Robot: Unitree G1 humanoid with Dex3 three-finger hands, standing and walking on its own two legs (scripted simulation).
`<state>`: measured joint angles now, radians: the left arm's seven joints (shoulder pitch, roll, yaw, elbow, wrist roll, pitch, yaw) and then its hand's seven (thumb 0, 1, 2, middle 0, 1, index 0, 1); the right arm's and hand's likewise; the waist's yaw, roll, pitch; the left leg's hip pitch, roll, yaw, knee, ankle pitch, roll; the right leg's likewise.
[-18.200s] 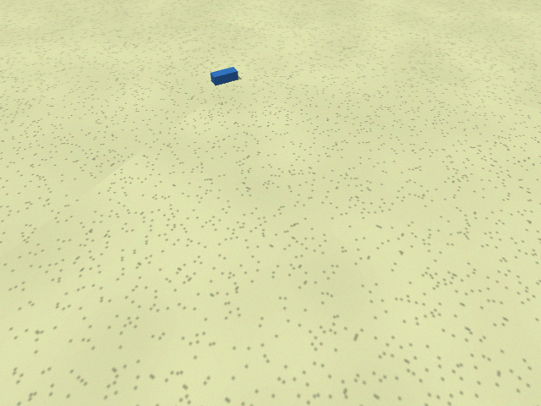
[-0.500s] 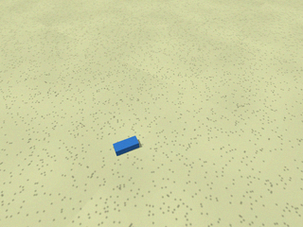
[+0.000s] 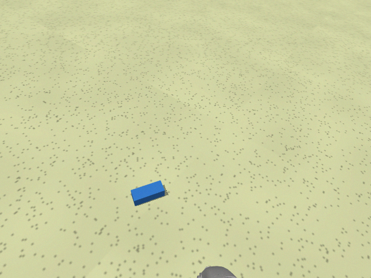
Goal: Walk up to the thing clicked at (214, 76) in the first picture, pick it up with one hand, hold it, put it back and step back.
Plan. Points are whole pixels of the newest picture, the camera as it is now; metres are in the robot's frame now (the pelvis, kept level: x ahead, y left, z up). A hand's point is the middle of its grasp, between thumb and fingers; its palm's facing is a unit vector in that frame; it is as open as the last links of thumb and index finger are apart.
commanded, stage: walk up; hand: left
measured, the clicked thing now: (148, 192) +0.68 +0.16 -0.74
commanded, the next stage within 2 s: none
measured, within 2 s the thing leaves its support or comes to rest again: neither
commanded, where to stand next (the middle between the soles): +0.28 -0.07 m, yaw -1 degrees
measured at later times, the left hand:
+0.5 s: hand (117, 216) +0.29 +0.18 -0.13, palm faces -0.05 -0.93 -0.36, open 7.4 cm
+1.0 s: hand (121, 229) +0.27 +0.17 -0.17, palm faces -0.03 -0.92 -0.40, open 7.4 cm
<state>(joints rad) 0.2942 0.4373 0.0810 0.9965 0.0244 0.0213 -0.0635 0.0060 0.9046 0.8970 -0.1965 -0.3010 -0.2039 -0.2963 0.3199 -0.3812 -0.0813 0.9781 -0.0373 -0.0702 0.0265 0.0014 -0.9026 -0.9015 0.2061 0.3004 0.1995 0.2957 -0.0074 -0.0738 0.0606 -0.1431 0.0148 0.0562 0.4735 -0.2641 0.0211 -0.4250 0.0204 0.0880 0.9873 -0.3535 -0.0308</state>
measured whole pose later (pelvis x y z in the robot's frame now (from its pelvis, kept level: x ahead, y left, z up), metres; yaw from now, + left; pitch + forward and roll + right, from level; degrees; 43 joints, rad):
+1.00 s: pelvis +0.20 -0.10 -0.03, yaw -1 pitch -3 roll -3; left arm 0.20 0.36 0.03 0.95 0.01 -0.01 0.02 0.00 0.90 0.90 -0.20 -0.30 -0.21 -0.30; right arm 0.10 -0.39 -0.03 0.85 -0.01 0.03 0.01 0.00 -0.90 -0.90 0.21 0.30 0.20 0.30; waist 0.01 0.08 0.14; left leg -0.47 0.06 -0.06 0.77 -0.30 0.01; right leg -0.21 0.03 -0.03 0.68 -0.42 0.00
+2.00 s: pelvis +0.20 -0.08 +0.01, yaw +1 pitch -3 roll +0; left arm 0.08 0.35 0.00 1.13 0.01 -0.03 0.00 0.00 0.90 0.90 -0.20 -0.30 -0.21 -0.30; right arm 0.08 -0.36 -0.02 1.11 0.00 0.00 0.02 0.00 -0.90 -0.90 0.20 0.30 0.20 0.30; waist 0.00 0.03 0.05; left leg -0.17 0.01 -0.04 0.40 -0.18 -0.02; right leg -0.11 -0.04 -0.02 0.37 -0.22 0.04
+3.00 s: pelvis +0.21 -0.08 +0.01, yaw +1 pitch -2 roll +0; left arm 0.09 0.35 0.01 1.14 0.01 -0.01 -0.01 0.00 0.90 0.90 -0.20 -0.30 -0.21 -0.30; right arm 0.08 -0.35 0.00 1.12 -0.01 -0.01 0.01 0.00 -0.90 -0.90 0.21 0.30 0.20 0.30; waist 0.00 0.00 0.07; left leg -0.14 0.01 -0.05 0.34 -0.16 -0.03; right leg -0.08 -0.04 -0.03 0.32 -0.20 0.03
